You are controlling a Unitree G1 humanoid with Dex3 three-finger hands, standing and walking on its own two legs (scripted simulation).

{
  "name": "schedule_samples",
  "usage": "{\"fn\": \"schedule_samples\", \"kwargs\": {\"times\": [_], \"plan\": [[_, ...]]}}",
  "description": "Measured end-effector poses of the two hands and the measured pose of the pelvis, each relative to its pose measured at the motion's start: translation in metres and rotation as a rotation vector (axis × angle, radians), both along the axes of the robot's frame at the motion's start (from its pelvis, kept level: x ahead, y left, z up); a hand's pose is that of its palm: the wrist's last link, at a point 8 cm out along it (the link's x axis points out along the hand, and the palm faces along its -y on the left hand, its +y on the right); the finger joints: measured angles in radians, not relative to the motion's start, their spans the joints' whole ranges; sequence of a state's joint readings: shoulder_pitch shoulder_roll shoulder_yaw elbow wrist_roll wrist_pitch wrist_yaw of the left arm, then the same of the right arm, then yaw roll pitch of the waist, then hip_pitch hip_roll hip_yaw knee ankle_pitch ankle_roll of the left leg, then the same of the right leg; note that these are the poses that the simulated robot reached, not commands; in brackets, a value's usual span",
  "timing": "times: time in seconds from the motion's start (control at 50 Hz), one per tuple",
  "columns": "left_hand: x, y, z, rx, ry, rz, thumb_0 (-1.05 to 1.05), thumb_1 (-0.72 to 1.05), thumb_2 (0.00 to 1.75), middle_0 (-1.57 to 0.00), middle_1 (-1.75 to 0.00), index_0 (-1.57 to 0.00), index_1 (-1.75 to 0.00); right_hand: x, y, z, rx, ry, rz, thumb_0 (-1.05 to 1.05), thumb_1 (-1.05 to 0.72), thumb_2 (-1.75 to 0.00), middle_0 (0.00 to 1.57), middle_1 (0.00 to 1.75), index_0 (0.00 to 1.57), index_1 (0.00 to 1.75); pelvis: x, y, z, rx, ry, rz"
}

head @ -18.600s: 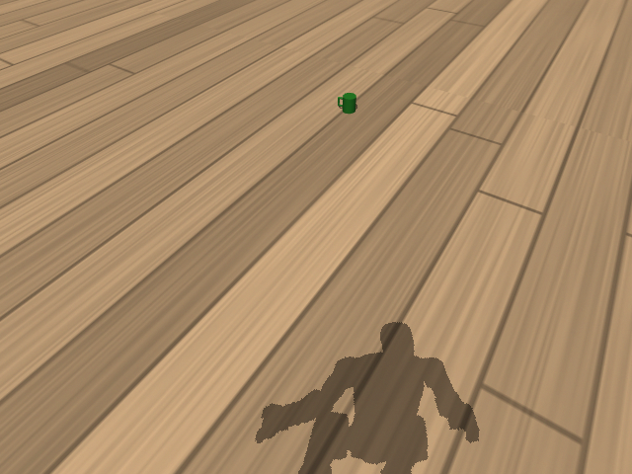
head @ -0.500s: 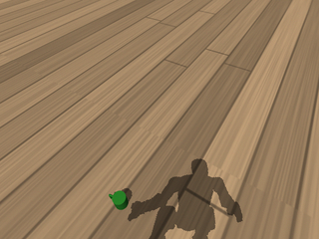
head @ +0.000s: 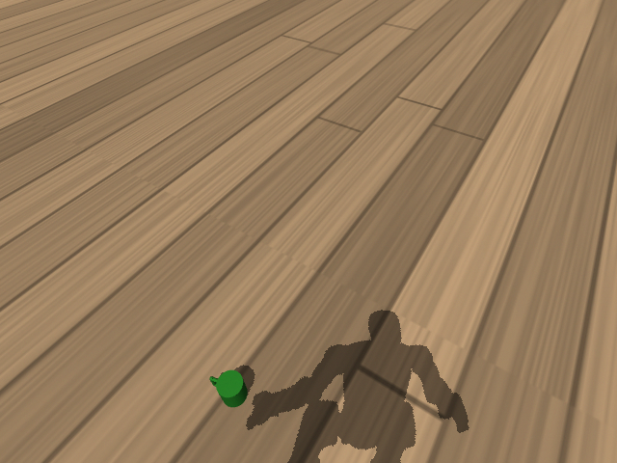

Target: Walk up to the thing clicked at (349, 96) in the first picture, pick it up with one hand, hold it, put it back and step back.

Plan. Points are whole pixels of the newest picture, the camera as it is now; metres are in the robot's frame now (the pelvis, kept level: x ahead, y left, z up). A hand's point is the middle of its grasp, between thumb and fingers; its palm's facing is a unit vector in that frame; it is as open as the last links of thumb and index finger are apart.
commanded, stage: stand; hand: left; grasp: from above
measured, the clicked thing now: (227, 387) +0.46 +0.30 -0.73
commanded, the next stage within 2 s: rise first in 0.72 s
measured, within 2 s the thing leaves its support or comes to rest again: neither
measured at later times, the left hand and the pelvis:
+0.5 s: hand out of the picture +0.08 +0.26 -0.16, palm faces -0.03 -0.94 -0.35, open 7.3 cm; pelvis +0.01 +0.00 +0.00, yaw +0 degrees
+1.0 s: hand out of the picture +0.14 +0.25 -0.16, palm faces +0.03 -0.95 -0.32, open 8.2 cm; pelvis -0.01 +0.00 -0.01, yaw +0 degrees
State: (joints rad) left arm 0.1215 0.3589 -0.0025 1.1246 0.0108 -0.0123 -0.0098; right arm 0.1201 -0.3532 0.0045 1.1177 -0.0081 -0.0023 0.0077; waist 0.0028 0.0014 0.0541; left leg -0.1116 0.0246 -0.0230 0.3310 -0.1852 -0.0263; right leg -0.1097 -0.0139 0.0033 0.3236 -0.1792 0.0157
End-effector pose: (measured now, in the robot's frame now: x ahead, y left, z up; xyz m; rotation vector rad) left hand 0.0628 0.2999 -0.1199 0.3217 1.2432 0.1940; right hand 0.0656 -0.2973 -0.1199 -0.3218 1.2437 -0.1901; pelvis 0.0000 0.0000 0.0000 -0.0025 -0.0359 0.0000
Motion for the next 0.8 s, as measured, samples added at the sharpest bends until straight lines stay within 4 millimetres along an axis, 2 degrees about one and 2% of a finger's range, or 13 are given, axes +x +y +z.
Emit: {"fn": "schedule_samples", "kwargs": {"times": [0.22, 0.62, 0.8], "plan": [[-0.002, 0.001, -0.001, 0.000, 0.018, 0.004, 0.00, 0.91, 0.90, -0.20, -0.30, -0.21, -0.30, -0.001, 0.001, -0.002, 0.001, 0.018, -0.004, 0.00, -0.90, -0.90, 0.21, 0.30, 0.20, 0.30, 0.003, 0.001, 0.000, 0.000, 0.006, 0.001], [0.012, 0.002, 0.001, 0.003, -0.005, 0.002, 0.00, 0.91, 0.90, -0.20, -0.30, -0.21, -0.30, 0.017, 0.004, -0.001, 0.001, -0.013, 0.006, 0.00, -0.90, -0.90, 0.21, 0.30, 0.20, 0.30, 0.010, 0.002, 0.000, 0.001, 0.005, 0.002], [0.013, 0.002, 0.002, 0.005, -0.013, 0.002, 0.00, 0.91, 0.90, -0.20, -0.30, -0.21, -0.30, 0.019, 0.003, 0.000, 0.001, -0.022, 0.006, 0.00, -0.90, -0.90, 0.21, 0.30, 0.20, 0.30, 0.010, 0.002, 0.000, 0.000, 0.002, 0.002]]}}
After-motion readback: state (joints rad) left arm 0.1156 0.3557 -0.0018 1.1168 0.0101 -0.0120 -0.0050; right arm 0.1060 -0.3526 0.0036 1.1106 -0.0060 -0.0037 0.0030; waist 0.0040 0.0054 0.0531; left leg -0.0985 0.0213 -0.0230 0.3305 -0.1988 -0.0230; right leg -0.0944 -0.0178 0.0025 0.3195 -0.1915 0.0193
